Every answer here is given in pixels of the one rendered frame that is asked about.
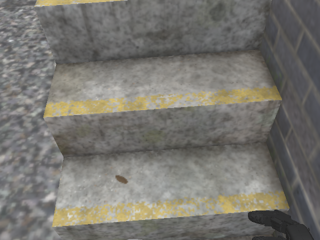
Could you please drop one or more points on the right robot hand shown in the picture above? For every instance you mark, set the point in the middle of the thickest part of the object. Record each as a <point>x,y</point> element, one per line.
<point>281,222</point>

